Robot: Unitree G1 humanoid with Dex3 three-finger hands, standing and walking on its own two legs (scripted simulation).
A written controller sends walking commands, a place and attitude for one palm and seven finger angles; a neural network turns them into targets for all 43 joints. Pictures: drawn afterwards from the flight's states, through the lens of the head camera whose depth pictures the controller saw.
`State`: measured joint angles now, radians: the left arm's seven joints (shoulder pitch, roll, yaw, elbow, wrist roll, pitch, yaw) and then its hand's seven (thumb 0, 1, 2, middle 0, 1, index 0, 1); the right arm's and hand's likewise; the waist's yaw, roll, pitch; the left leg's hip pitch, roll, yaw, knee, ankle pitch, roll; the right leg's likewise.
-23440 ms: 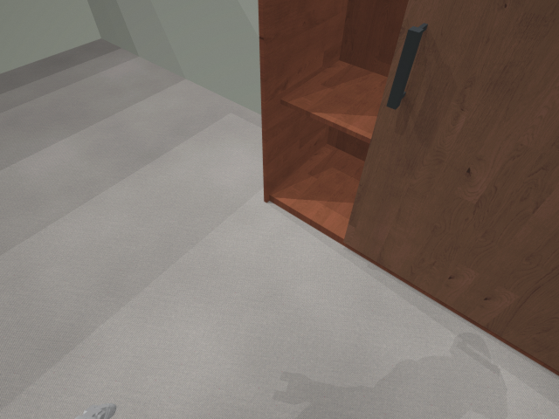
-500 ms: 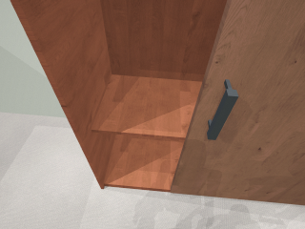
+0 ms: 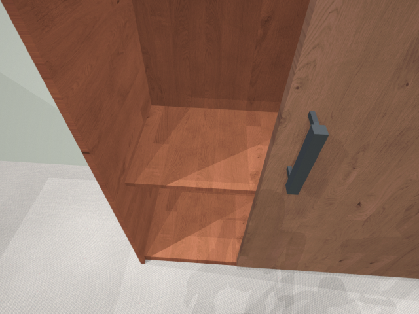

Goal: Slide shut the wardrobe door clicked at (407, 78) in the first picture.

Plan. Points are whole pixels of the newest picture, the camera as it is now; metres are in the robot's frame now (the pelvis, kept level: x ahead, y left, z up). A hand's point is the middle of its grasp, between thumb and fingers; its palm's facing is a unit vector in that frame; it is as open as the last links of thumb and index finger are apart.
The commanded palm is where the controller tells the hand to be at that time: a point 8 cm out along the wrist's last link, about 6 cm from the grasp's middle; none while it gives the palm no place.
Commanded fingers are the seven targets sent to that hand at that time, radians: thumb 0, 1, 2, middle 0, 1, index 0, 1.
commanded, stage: look again from close up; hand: right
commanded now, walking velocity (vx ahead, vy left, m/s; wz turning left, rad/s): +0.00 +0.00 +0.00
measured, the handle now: (301, 155) +0.42 -0.17 +0.09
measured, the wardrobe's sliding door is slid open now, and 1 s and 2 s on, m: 0.43 0.43 0.43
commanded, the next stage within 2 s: raise the hand with hooked fingers in 0.72 s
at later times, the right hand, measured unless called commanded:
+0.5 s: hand out of the picture -0.02 -0.16 -0.17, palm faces +0.03 +0.99 -0.17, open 7.4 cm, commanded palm none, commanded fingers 0.00 -0.90 -0.90 0.20 0.30 0.20 0.30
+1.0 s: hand out of the picture +0.13 -0.20 -0.06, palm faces +0.19 +0.95 -0.23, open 7.4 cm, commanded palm +0.10 -0.22 -0.05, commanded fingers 0.00 -0.67 -0.80 0.22 0.45 0.22 0.45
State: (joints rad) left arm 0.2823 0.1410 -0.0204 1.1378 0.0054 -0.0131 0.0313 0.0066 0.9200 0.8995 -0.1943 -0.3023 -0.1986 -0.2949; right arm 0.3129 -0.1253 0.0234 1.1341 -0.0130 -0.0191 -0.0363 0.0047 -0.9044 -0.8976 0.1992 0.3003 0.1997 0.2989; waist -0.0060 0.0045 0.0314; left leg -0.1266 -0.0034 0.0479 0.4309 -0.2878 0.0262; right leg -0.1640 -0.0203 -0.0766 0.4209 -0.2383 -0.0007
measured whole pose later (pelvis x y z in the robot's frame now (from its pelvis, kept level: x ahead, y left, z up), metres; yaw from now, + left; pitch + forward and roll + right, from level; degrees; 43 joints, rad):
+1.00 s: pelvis -0.02 -0.01 -0.01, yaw -3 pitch +1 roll +0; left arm 0.35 0.26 0.00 0.83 -0.04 -0.28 0.07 0.02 0.93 0.90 -0.20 -0.30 -0.20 -0.30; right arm 0.49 -0.24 0.01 0.17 0.15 -0.05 -0.10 0.07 -0.93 -0.87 0.20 0.34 0.20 0.33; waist 0.03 -0.05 -0.01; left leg -0.27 0.02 0.09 0.59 -0.35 0.02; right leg -0.33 0.00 -0.03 0.60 -0.28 -0.01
